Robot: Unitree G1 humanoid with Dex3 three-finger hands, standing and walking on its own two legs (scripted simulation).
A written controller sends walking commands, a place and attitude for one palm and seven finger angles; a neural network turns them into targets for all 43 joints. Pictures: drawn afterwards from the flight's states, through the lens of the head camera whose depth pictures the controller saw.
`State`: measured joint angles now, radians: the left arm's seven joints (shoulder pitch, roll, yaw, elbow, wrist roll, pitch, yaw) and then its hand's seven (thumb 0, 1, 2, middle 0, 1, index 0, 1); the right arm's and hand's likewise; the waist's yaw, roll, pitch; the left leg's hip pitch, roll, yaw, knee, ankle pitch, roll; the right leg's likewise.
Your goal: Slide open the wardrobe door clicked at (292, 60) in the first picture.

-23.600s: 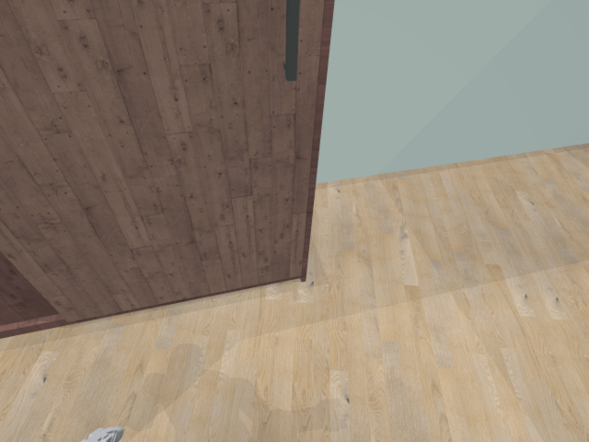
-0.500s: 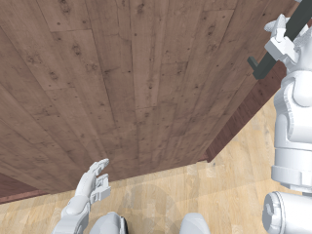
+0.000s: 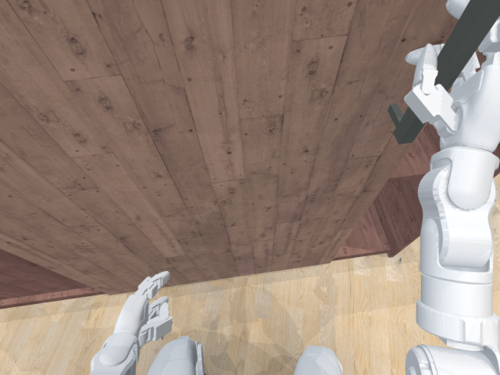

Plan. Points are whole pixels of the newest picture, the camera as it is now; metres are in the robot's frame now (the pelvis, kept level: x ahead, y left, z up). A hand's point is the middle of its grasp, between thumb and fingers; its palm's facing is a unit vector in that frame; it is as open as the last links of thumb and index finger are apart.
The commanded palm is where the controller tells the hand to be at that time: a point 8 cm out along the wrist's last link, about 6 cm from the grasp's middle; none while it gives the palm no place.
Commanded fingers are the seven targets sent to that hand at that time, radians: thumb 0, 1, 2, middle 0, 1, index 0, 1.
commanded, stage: step sideways, sliding the door along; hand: right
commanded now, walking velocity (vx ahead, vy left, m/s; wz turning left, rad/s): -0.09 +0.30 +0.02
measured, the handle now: (445, 43) +0.41 -0.25 +0.25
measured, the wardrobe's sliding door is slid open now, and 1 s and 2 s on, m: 0.25 0.44 0.44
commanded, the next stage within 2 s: stop walking and hold the door there in 1.00 s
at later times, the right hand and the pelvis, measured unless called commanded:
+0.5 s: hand (244, 114) +0.36 -0.03 +0.22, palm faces +0.29 +0.96 +0.01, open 7.1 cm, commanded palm +0.33 -0.01 +0.21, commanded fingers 0.00 -0.90 -0.90 0.45 1.40 0.45 1.40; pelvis -0.04 +0.15 -0.01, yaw -2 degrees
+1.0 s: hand (233, 105) +0.37 -0.02 +0.22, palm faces +0.62 +0.78 -0.01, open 7.2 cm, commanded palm +0.33 +0.02 +0.21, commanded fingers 0.00 -0.90 -0.90 0.45 1.40 0.45 1.40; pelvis -0.01 +0.31 -0.01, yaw -3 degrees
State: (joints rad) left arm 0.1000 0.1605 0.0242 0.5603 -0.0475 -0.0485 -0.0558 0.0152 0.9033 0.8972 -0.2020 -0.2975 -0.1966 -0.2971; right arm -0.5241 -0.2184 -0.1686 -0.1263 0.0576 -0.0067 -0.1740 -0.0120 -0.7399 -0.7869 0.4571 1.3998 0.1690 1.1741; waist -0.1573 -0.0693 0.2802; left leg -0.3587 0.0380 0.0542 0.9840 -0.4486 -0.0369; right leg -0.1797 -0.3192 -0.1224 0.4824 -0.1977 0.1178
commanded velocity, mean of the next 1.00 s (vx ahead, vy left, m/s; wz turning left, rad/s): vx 0.02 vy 0.29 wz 0.06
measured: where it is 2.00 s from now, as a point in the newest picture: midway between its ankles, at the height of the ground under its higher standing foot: outside the picture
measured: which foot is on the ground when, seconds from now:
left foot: up 0.00-0.10, down 0.12-0.34, up 0.36-0.66, down 0.68-0.86, up 0.88-1.00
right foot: down 0.00-0.14, up 0.16-0.32, down 0.34-0.72, up 0.74-0.84, down 0.86-1.00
